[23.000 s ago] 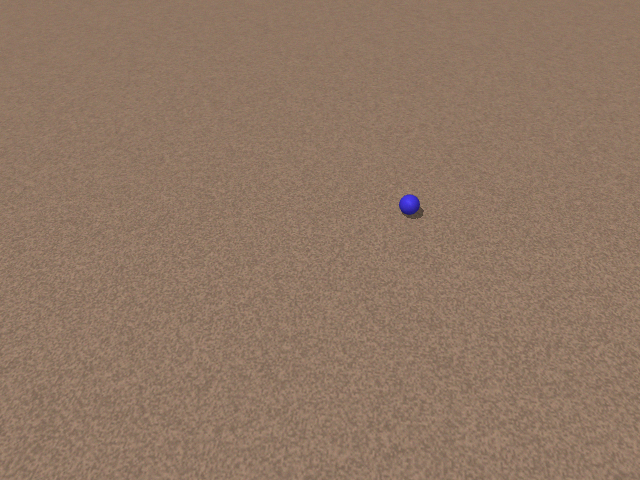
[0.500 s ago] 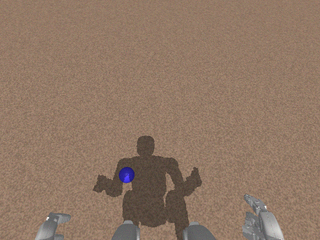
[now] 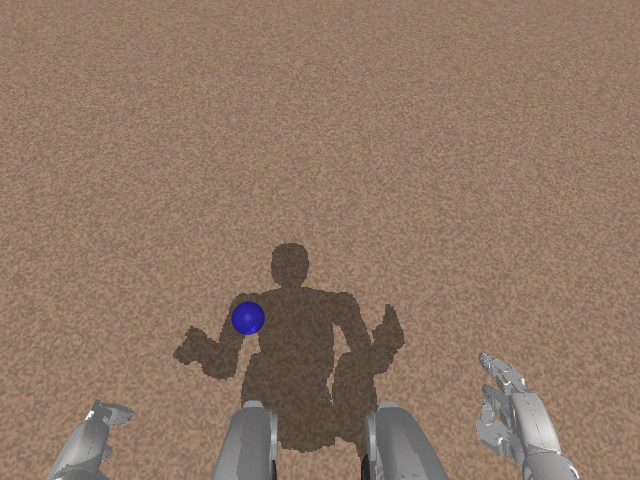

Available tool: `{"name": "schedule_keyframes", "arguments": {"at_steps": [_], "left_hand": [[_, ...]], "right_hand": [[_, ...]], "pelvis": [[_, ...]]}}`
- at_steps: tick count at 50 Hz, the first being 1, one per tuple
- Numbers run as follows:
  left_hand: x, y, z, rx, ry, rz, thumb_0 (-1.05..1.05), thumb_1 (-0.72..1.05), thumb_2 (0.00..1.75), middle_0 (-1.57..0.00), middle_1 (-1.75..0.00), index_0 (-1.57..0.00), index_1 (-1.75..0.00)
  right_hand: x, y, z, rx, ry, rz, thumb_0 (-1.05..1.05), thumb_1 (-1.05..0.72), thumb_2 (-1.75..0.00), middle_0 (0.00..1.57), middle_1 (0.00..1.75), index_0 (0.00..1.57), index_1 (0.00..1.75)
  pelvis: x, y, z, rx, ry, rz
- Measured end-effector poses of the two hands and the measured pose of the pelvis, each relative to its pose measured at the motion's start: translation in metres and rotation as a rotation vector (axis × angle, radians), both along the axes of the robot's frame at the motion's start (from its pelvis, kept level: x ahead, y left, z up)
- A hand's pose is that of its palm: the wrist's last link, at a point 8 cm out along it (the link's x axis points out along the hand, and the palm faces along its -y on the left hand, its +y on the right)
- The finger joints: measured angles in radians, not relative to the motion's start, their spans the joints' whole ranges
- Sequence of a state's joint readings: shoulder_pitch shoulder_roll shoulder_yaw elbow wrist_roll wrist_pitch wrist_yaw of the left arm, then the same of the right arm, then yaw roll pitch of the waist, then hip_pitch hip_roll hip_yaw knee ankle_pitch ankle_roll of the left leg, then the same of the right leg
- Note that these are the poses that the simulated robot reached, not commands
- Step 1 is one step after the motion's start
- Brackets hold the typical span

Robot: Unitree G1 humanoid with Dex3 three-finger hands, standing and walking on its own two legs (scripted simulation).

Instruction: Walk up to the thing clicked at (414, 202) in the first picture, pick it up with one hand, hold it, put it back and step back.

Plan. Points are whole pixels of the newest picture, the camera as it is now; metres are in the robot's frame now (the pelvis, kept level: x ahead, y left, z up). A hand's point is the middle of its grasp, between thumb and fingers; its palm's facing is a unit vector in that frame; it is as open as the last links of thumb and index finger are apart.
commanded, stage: rise first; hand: left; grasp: from above
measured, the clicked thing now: (248, 318) +0.49 +0.17 -0.60
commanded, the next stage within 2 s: none
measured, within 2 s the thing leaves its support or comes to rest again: neither
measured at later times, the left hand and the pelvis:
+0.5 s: hand (182, 371) +0.31 +0.26 -0.34, palm faces -0.48 -0.30 -0.83, open 13.8 cm; pelvis -0.06 -0.01 -0.19, yaw -2 degrees
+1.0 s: hand (200, 340) +0.39 +0.25 -0.42, palm faces -0.45 -0.01 -0.89, open 14.1 cm; pelvis -0.07 +0.01 -0.27, yaw -5 degrees
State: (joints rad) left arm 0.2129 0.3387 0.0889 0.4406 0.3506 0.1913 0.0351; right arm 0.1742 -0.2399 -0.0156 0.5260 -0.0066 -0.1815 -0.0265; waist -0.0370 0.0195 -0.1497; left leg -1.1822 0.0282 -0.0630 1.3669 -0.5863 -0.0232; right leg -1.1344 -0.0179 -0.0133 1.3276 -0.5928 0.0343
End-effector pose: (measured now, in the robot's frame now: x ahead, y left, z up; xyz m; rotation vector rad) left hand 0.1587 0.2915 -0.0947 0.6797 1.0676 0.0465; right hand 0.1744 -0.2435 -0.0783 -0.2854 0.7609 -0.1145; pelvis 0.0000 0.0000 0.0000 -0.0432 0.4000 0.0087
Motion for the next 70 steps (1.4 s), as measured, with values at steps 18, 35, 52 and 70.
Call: {"name": "schedule_keyframes", "arguments": {"at_steps": [18,35,52,70], "left_hand": [[0.126,-0.018,-0.144,0.302,-0.190,-0.472,0.00,-0.52,0.99,-0.08,-1.07,-0.09,-1.07],[0.191,-0.029,-0.227,0.450,-0.258,-0.761,0.00,-0.49,1.01,-0.13,-0.99,-0.12,-1.00],[0.238,-0.043,-0.274,0.533,-0.295,-0.915,0.00,-0.54,1.04,-0.11,-0.95,-0.10,-0.97],[0.265,-0.054,-0.305,0.543,-0.290,-0.903,0.00,-0.54,1.02,-0.09,-1.01,-0.09,-1.01]], "right_hand": [[-0.061,-0.036,-0.185,-0.014,0.223,-0.033,0.01,-0.88,-0.89,0.21,0.30,0.20,0.30],[-0.176,-0.038,-0.270,-0.040,0.502,-0.130,0.01,-0.88,-0.89,0.21,0.30,0.20,0.30],[-0.209,-0.028,-0.289,-0.073,0.627,-0.160,0.00,-0.90,-0.90,0.21,0.30,0.20,0.30],[-0.218,-0.021,-0.310,-0.041,0.691,-0.140,0.00,-0.91,-0.90,0.21,0.30,0.20,0.30]], "pelvis": [[-0.045,-0.008,-0.146,0.010,0.188,-0.027],[-0.074,-0.002,-0.235,-0.027,0.178,-0.046],[-0.071,0.008,-0.270,-0.064,0.197,-0.051],[-0.064,0.005,-0.289,-0.060,0.221,-0.066]]}}
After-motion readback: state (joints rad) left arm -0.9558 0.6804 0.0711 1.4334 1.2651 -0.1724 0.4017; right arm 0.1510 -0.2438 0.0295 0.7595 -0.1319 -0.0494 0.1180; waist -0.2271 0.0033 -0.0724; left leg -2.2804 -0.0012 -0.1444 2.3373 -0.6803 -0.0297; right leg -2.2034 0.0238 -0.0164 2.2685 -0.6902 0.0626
